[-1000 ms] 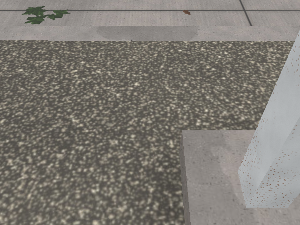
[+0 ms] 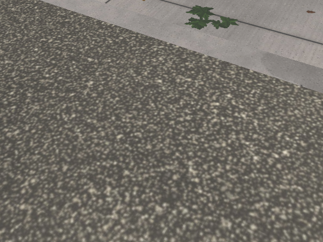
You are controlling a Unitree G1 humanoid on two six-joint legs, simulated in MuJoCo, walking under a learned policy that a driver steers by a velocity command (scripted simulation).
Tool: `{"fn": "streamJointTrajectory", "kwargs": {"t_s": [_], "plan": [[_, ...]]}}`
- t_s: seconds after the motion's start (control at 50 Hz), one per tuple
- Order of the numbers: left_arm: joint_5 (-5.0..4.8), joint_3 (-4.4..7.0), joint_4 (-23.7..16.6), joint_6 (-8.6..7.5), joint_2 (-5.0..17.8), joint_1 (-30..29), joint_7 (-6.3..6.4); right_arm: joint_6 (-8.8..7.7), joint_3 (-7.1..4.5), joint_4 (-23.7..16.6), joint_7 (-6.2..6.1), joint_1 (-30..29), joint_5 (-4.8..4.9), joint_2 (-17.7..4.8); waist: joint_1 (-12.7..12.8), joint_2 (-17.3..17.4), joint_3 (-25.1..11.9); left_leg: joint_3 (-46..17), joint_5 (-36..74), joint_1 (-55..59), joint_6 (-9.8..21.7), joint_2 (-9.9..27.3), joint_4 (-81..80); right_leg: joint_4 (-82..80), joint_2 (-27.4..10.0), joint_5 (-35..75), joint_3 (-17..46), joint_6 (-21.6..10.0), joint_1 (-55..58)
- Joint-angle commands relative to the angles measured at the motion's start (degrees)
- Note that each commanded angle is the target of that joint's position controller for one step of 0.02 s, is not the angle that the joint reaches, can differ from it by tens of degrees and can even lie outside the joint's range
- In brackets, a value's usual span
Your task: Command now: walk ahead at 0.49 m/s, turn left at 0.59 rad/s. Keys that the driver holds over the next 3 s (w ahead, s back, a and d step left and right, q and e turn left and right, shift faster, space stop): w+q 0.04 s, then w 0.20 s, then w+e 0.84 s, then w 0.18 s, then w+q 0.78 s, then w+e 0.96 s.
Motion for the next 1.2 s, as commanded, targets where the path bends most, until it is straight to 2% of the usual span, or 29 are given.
{"fn": "streamJointTrajectory", "kwargs": {"t_s": [0.02,0.1,0.2,0.24,0.26,0.28,0.3,0.32,0.34,0.36,0.38,0.4,0.42,0.44,0.5,0.6,0.7,0.76,0.8,0.82,0.84,0.86,0.88,0.9,0.92,0.96,1.02,1.1,1.2], "plan": [[-0.46,0.67,-2.02,-1.54,4.08,1.94,-0.28,0.33,0.17,-3.30,0.98,0.62,-0.07,-0.62,-1.04,-7.24,0.58,-2.05,5.19,-7.02,-0.57,3.12,-1.51,-14.53,-16.40,12.02,11.32,-5.91,3.24],[-0.54,0.06,-0.03,-1.46,3.53,6.27,-0.76,-0.68,1.69,-6.25,1.62,-9.22,0.22,1.71,0.73,-7.37,3.38,0.33,14.60,-7.34,-0.99,2.16,-15.54,-15.00,-14.11,16.40,4.30,-4.68,3.53],[-0.75,0.50,2.43,-1.21,6.94,10.54,-0.41,-1.79,2.07,-8.40,2.16,-17.23,0.20,1.28,2.41,-7.62,3.71,5.89,13.24,0.39,0.37,0.64,-30.01,-13.90,-15.67,24.24,1.56,-4.76,8.60],[-0.03,0.91,3.28,-0.04,8.87,10.97,-0.24,-1.49,1.71,-7.42,1.22,-16.35,-0.13,0.40,1.95,-8.47,1.06,9.14,5.48,3.08,2.58,-1.70,-32.14,-7.73,-15.71,39.33,0.51,-5.05,14.96],[-0.33,0.75,4.12,0.56,8.76,12.30,-0.11,-1.65,1.54,-6.59,0.73,-13.56,-0.51,-0.01,0.75,-9.05,-1.09,9.81,3.19,8.46,3.90,-3.15,-34.07,-1.89,-15.60,48.01,0.77,-5.06,15.75],[-0.63,0.39,4.86,1.14,8.62,12.60,-0.01,-2.26,0.92,-4.02,0.22,-5.93,-0.77,-1.01,-3.27,-8.42,-5.03,9.60,5.18,18.71,5.49,-4.30,-38.55,7.17,-14.42,50.27,0.08,-4.48,14.01],[-1.20,0.03,4.33,1.28,7.81,12.23,0.02,-2.85,-0.09,-1.35,-0.51,2.92,-1.86,-3.87,-7.20,-7.15,-10.65,4.41,5.35,33.64,7.38,0.63,-39.29,19.19,-13.00,39.80,-0.26,-3.68,5.00],[-1.89,-1.36,0.92,1.01,2.09,12.88,-0.63,-3.07,-1.34,-0.52,-1.68,10.55,-2.89,-9.90,-8.37,3.32,-19.65,-18.04,-0.21,51.31,11.43,19.88,-40.23,39.59,-7.58,7.56,-1.12,-2.15,-12.28],[-1.96,-0.51,0.60,1.20,4.02,14.46,-0.70,-2.47,-1.93,-0.36,-2.23,11.06,-0.38,-11.44,-7.66,7.98,-24.11,-35.98,2.69,54.07,15.65,28.08,-47.26,52.51,-0.56,-17.67,5.37,-1.62,-23.37],[-1.04,0.27,0.49,1.45,6.36,8.78,-0.19,-2.37,-1.35,-0.10,-2.50,6.59,0.54,-8.84,-6.49,0.37,-13.43,-25.14,8.51,45.21,12.71,23.81,-47.75,52.18,-3.86,-12.25,10.18,-1.95,-26.82],[-1.10,-0.16,0.07,1.10,4.56,6.75,-0.41,-2.80,-0.29,0.53,-2.34,3.09,0.80,-5.33,-4.08,0.30,-6.65,-16.58,13.31,36.67,10.21,20.69,-49.73,48.48,-5.61,-8.27,10.05,-1.81,-25.49],[-0.80,-0.12,1.25,1.41,3.77,7.02,-0.52,-3.22,0.39,0.94,-2.06,0.65,0.81,-2.75,-1.96,-0.69,-3.15,-10.80,15.29,30.85,7.29,17.56,-52.00,44.75,-6.94,-6.25,9.74,-1.29,-23.01],[0.36,0.01,2.27,2.31,3.44,8.30,-0.80,-3.66,0.93,1.34,-2.17,-0.67,1.06,-1.03,-0.20,0.69,-1.16,-6.58,16.06,26.95,5.55,15.26,-53.65,42.44,-7.57,-5.00,9.74,-0.64,-20.91],[0.93,-0.07,3.41,3.09,2.37,9.74,-1.31,-4.17,1.12,1.89,-2.26,-0.63,1.09,-0.32,0.52,1.93,-0.70,-3.82,16.65,24.53,4.88,14.09,-55.07,42.02,-7.44,-3.71,9.39,-0.21,-18.88],[0.73,0.09,2.93,4.03,1.50,6.90,-2.35,-5.87,0.59,3.96,-2.20,1.68,1.42,-1.66,2.07,1.30,0.83,0.94,20.72,23.75,5.40,13.81,-57.68,40.96,-7.36,0.29,9.39,0.25,-22.02],[0.91,-0.25,-0.44,3.92,0.65,-4.46,-2.95,-5.92,0.94,6.18,-2.55,3.99,1.20,-0.78,0.29,0.97,3.42,9.02,24.57,26.26,5.10,12.30,-58.34,29.82,-7.67,11.81,7.08,0.85,-27.59],[1.26,-1.01,-3.92,3.86,0.63,-13.53,-4.07,-5.43,0.53,8.69,-3.69,8.17,1.13,-3.37,-2.08,0.57,5.03,12.99,29.32,32.64,4.33,14.66,-56.71,16.03,-6.01,12.22,1.54,-1.72,-24.66],[1.41,-0.53,-4.18,3.95,1.71,-12.24,-3.79,-4.56,0.22,9.60,-4.28,8.26,0.85,-5.33,-0.62,1.17,2.97,15.68,48.53,37.88,3.16,15.60,-48.34,13.10,-2.08,4.38,-1.79,-4.88,-19.52],[1.51,0.56,-2.03,3.71,3.72,-3.82,-3.27,-3.60,-0.25,9.64,-4.47,7.60,0.63,-7.27,3.19,1.75,-2.48,16.93,58.56,38.15,2.57,15.41,-33.15,11.34,2.41,-1.28,-3.08,-7.62,-9.42],[1.95,1.68,0.61,3.16,5.83,4.49,-2.75,-3.20,-0.27,9.26,-4.35,7.24,0.80,-7.81,6.93,-0.43,-7.45,17.81,51.28,32.47,1.46,13.94,-19.74,7.16,3.61,-0.75,-1.10,-9.54,2.69],[2.44,3.78,1.63,3.08,12.45,11.07,-1.69,-3.37,0.59,6.97,-3.93,8.61,1.51,-4.60,8.77,-8.52,-14.06,18.29,29.23,16.24,-0.82,10.58,0.22,4.54,-9.28,-8.82,17.46,-14.45,18.84],[0.57,4.71,0.57,3.50,16.44,7.93,-1.52,-4.04,0.85,3.29,-2.82,7.94,1.81,-2.19,5.07,-18.99,-18.59,9.91,-15.33,-4.13,-3.64,-2.68,18.21,-5.34,-21.62,-5.55,49.43,-22.58,29.75],[-0.28,4.45,0.61,4.14,15.05,7.54,-1.22,-4.74,0.51,1.94,-2.56,0.56,1.26,-5.21,7.07,-9.07,-14.54,0.81,-10.49,-11.04,-2.89,0.82,18.77,-7.74,-20.09,-2.93,45.17,-20.55,28.19],[-0.41,3.79,0.97,4.20,12.46,4.71,-0.65,-5.54,0.99,1.18,-2.37,-1.17,1.93,-4.16,5.20,-5.72,-7.40,1.03,-4.78,-11.62,-2.68,3.58,14.76,-8.16,-19.29,1.95,37.33,-18.73,20.62],[-0.34,3.05,0.92,4.04,9.72,2.35,-0.54,-5.79,1.07,1.87,-2.53,-0.30,1.78,-3.73,2.34,-1.50,-3.39,1.20,-2.26,-8.21,-2.73,5.54,8.57,-8.95,-16.55,8.53,32.10,-15.92,13.22],[-0.82,2.14,0.43,3.27,7.14,-0.85,-0.42,-3.73,1.23,2.24,-2.50,1.42,-0.08,-2.87,-1.11,-1.86,-1.98,0.79,-1.87,-1.50,-4.10,6.88,2.44,-10.18,-11.89,15.85,25.16,-13.54,5.11],[-1.03,2.30,0.75,1.85,8.51,0.79,-0.76,-1.43,1.36,1.41,-2.10,0.47,-0.50,-1.79,-1.86,-3.16,-1.86,2.11,-0.01,-0.99,-5.89,6.50,-3.41,-11.40,-9.02,19.73,21.90,-13.43,2.07],[-1.11,2.40,1.34,1.79,9.11,5.21,-0.75,-1.05,1.45,-1.86,-1.84,-9.06,-0.27,-2.07,1.21,-5.23,0.71,2.76,9.55,-6.70,-7.36,6.34,-14.59,-12.89,-7.55,16.69,22.12,-11.21,4.05],[-0.71,1.72,3.07,1.31,8.07,10.71,-0.38,-1.63,2.11,-3.81,-1.14,-16.63,0.12,-1.51,4.81,-6.42,0.74,3.69,17.38,-6.90,-5.70,4.67,-25.98,-10.86,-7.92,24.51,21.04,-8.74,11.33]]}}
